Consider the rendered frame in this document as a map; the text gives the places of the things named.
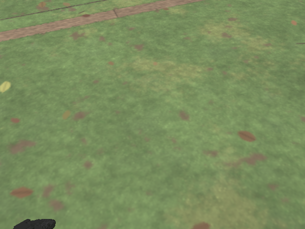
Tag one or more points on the left robot hand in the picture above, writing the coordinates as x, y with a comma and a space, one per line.
36, 224

